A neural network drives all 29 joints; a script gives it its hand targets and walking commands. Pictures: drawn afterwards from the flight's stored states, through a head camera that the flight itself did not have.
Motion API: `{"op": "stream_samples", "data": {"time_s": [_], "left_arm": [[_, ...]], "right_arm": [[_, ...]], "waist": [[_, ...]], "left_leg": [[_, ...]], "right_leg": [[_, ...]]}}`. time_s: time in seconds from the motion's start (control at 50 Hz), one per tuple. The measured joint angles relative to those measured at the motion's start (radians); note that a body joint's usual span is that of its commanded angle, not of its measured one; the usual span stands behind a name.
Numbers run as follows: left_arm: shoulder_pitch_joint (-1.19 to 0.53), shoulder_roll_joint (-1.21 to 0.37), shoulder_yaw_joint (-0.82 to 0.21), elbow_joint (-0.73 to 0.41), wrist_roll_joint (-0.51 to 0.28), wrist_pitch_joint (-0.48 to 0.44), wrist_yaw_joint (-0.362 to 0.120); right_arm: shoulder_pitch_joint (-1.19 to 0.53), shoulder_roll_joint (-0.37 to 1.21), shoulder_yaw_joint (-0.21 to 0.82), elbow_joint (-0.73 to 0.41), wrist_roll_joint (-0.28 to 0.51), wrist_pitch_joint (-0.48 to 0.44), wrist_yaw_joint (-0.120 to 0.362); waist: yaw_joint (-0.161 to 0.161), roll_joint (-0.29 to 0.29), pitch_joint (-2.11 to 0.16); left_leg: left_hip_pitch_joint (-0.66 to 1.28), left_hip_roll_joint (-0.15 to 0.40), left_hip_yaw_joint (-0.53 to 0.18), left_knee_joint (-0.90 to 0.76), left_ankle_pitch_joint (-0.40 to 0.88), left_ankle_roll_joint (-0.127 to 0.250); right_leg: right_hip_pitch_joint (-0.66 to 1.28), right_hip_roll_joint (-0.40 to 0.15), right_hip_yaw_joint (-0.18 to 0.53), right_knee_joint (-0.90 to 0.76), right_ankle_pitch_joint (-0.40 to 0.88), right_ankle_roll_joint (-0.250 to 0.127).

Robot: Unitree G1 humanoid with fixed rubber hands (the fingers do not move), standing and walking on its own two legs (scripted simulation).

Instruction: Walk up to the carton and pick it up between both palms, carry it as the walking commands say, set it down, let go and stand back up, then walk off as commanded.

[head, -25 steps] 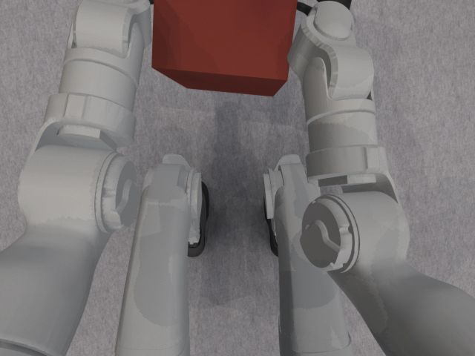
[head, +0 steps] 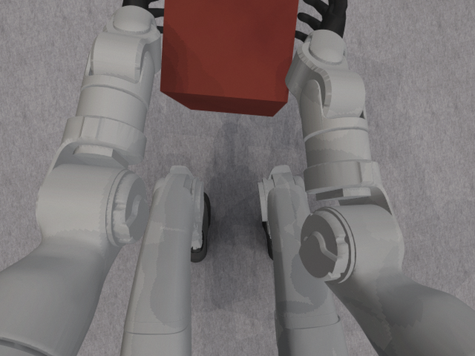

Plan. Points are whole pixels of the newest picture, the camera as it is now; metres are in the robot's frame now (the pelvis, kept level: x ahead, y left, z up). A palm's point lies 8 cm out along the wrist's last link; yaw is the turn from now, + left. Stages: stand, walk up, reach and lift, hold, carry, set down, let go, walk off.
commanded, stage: reach and lift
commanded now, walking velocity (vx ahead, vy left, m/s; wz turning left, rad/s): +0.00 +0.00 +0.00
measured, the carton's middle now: (236, 8) +0.59 -0.01 -0.12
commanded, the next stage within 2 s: none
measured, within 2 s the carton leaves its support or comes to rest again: neither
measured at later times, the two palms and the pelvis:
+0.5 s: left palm (120, 5) +0.52 +0.12 +0.01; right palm (345, 31) +0.49 -0.11 +0.03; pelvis +0.00 +0.01 +0.06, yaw -1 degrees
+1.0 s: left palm out of the picture +0.50 +0.11 +0.08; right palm (392, 18) +0.46 -0.12 +0.09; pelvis +0.00 +0.00 +0.11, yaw -2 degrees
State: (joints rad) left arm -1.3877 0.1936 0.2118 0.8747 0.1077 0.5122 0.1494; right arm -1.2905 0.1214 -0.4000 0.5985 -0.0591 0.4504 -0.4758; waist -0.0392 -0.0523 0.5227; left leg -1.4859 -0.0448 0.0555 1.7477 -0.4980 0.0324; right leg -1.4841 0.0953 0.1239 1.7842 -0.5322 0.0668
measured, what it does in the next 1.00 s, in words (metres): rises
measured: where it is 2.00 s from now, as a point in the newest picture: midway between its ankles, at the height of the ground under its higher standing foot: (237, 239)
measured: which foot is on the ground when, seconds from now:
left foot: down 0.00-1.00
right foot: down 0.00-1.00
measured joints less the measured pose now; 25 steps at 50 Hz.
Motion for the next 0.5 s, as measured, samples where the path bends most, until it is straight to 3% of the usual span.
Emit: {"op": "stream_samples", "data": {"time_s": [0.5], "left_arm": [[0.112, -0.035, 0.002, -0.017, 0.008, -0.017, 0.0]], "right_arm": [[0.108, 0.031, 0.037, -0.004, 0.0, -0.01, -0.038]], "waist": [[0.003, -0.004, -0.001]], "left_leg": [[0.249, 0.0, -0.001, -0.187, 0.029, 0.001]], "right_leg": [[0.247, -0.007, 0.013, -0.193, 0.035, 0.0]]}}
